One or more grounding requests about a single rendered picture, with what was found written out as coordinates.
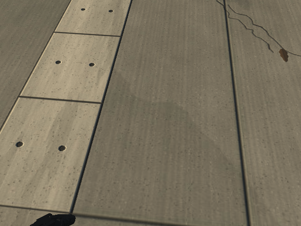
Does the left robot hand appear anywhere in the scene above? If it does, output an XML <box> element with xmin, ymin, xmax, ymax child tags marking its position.
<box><xmin>30</xmin><ymin>213</ymin><xmax>76</xmax><ymax>226</ymax></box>

